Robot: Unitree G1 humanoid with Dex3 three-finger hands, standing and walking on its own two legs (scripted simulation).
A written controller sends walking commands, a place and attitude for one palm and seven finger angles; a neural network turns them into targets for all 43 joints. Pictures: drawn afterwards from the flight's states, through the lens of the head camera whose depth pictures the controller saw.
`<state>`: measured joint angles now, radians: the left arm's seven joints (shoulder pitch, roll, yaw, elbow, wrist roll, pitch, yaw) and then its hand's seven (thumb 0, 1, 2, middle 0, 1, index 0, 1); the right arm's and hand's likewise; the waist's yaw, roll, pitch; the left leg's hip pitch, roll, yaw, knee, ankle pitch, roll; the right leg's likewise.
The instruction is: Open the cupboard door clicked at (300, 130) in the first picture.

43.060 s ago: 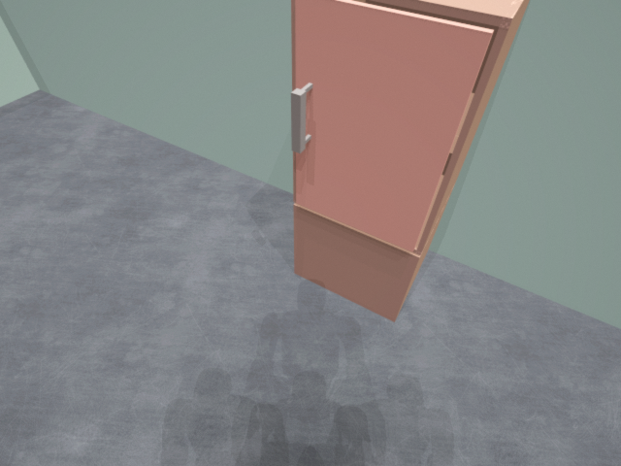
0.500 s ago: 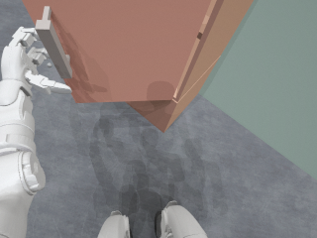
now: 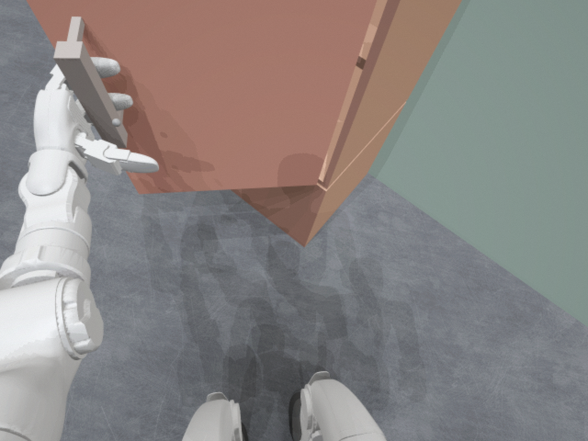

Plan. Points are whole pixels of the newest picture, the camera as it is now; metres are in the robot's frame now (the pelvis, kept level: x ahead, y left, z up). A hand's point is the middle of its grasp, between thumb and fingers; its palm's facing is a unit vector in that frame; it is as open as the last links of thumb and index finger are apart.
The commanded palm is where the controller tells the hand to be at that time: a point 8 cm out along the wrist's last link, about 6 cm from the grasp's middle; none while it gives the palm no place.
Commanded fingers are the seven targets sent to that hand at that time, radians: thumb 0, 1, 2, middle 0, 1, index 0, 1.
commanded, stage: slide the fingers in behind the handle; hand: left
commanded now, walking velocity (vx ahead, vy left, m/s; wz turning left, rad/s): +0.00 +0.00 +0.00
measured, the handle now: (98, 88) +0.57 +0.21 +0.06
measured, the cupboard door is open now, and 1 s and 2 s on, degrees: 46 45 81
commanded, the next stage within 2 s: close the thumb around the handle in 0.28 s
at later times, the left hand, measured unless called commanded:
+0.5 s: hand (109, 124) +0.51 +0.19 +0.06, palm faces +0.02 -1.00 -0.01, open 13.7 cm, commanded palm +0.49 +0.23 +0.07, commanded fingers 0.00 -0.11 0.47 -0.33 -1.24 -0.33 -1.24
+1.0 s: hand (112, 124) +0.52 +0.19 +0.06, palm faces -0.01 -1.00 -0.01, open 6.0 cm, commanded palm +0.49 +0.23 +0.07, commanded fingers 0.00 0.90 0.90 -0.40 -1.35 -0.40 -1.35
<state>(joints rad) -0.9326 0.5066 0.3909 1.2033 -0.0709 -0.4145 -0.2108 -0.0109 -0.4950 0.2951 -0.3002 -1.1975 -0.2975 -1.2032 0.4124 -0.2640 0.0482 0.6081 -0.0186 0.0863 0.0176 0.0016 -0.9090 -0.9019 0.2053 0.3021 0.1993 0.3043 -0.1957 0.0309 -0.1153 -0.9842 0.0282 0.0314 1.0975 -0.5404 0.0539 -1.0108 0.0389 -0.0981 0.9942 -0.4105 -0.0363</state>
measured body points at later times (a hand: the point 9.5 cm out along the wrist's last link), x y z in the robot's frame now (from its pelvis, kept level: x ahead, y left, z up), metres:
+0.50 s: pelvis +0.00 -0.01 +0.00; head +0.14 +0.02 +0.42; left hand +0.51 +0.25 +0.06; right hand -0.01 -0.27 -0.10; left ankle -0.02 +0.08 -0.66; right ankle +0.03 -0.10 -0.66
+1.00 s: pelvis +0.00 +0.00 +0.00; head +0.15 +0.03 +0.43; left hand +0.51 +0.24 +0.06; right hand -0.01 -0.26 -0.10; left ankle -0.02 +0.08 -0.66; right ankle +0.03 -0.10 -0.66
